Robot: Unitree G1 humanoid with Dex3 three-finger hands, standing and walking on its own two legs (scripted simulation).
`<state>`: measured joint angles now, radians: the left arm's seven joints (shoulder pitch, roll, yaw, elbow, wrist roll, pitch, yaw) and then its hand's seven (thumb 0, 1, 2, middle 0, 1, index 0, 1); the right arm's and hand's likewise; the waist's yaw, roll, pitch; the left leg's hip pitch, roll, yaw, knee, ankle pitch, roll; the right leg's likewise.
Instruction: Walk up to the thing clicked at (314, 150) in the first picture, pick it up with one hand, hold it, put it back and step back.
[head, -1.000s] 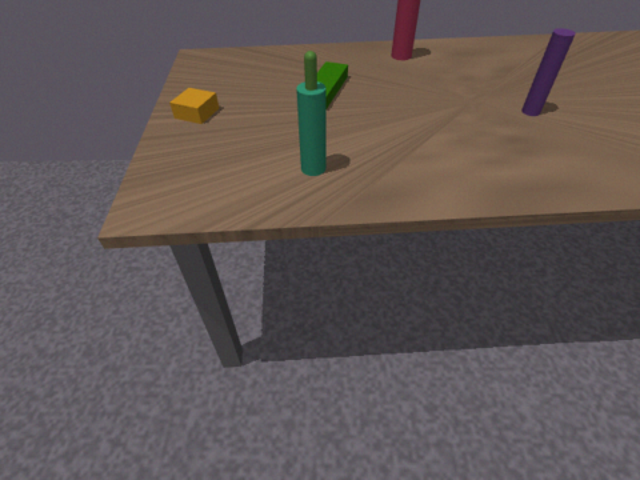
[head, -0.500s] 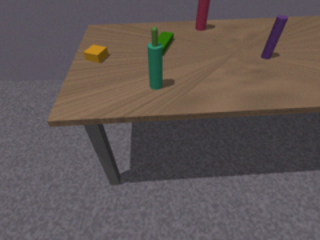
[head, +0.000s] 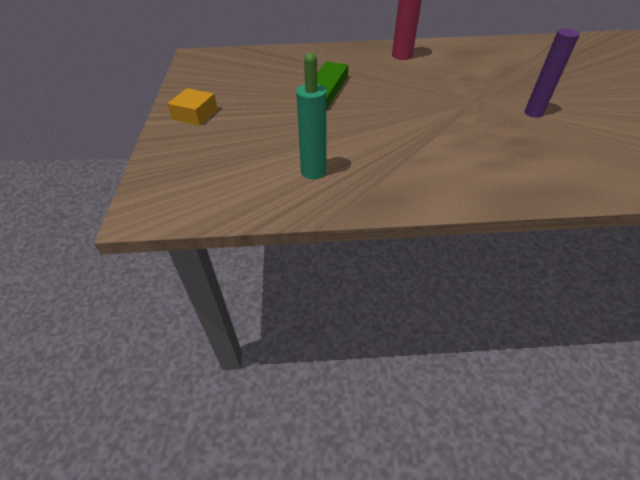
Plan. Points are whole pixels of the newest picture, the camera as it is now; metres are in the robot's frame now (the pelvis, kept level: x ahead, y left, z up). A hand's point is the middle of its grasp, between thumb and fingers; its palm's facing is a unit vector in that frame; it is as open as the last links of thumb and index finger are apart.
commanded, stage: stand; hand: left
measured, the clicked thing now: (312, 119) +0.75 +0.02 +0.06
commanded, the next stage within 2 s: walk up in 0.12 s
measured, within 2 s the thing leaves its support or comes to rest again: neither
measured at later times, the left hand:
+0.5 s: hand out of the picture +0.13 +0.19 -0.17, palm faces -0.03 -0.92 -0.39, open 7.3 cm
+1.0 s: hand (274, 428) +0.26 +0.09 -0.18, palm faces -0.02 -0.95 -0.32, open 7.3 cm
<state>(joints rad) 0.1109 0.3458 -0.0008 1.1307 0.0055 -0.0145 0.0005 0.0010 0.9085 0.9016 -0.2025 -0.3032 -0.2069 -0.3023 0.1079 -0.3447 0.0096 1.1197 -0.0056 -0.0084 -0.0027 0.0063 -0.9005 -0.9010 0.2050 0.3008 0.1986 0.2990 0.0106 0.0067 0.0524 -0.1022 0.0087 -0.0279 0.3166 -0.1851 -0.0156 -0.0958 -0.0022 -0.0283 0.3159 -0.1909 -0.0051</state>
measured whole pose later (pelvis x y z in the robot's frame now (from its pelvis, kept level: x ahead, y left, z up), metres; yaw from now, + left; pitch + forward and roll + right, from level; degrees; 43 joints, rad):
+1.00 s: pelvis +0.20 -0.18 -0.02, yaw +0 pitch -3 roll +1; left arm 0.27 0.41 0.05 0.83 0.01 0.02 -0.03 0.00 0.91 0.90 -0.20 -0.30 -0.21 -0.30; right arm 0.27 -0.35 -0.04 0.83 -0.02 -0.08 -0.01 0.01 -0.90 -0.90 0.21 0.30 0.20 0.30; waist 0.01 -0.08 0.11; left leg -0.29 0.02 0.04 0.59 -0.26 0.01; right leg -0.39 0.00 0.04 1.01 -0.51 -0.03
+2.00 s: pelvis +0.20 -0.19 -0.01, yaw +3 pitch -3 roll +0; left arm 0.14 0.38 0.00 1.06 0.00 -0.03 0.00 0.00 0.91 0.90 -0.20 -0.30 -0.21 -0.30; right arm 0.11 -0.34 -0.01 1.04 0.00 0.01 0.03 0.01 -0.90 -0.90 0.21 0.30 0.20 0.30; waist 0.03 0.00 0.07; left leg -0.21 0.01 -0.01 0.53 -0.27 0.00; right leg -0.21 -0.04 -0.01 0.50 -0.24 0.03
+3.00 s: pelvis +0.22 -0.19 +0.00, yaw +3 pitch -2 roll +0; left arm 0.08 0.35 0.00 1.14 0.00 -0.02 0.00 0.00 0.91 0.90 -0.20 -0.30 -0.21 -0.30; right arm 0.09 -0.34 -0.01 1.14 -0.01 -0.01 0.01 0.01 -0.90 -0.90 0.20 0.30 0.20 0.30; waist 0.00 0.00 0.05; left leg -0.11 0.02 -0.01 0.33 -0.19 -0.02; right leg -0.12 -0.04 -0.01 0.33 -0.18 0.03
